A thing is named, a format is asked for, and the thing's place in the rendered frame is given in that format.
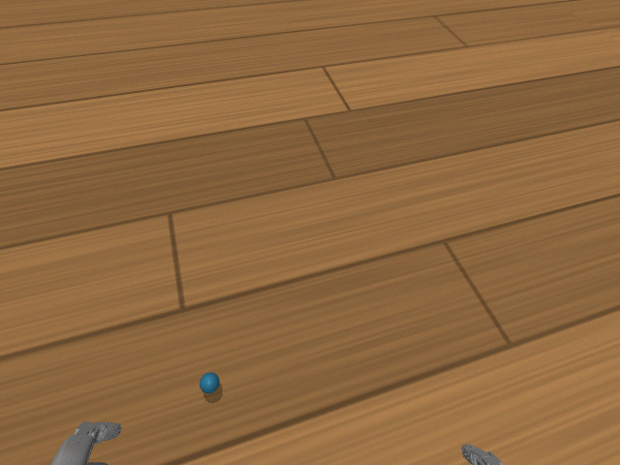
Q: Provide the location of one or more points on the left robot hand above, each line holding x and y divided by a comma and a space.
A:
76, 449

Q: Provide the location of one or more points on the ball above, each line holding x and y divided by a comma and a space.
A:
209, 382

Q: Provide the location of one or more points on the right robot hand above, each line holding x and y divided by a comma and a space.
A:
477, 456

